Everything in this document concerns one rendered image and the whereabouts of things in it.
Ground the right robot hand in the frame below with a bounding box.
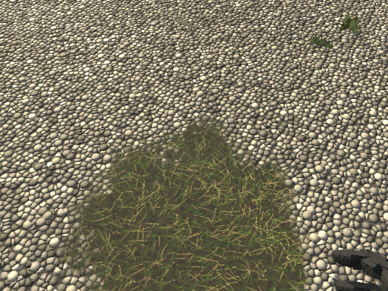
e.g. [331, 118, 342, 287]
[332, 249, 388, 291]

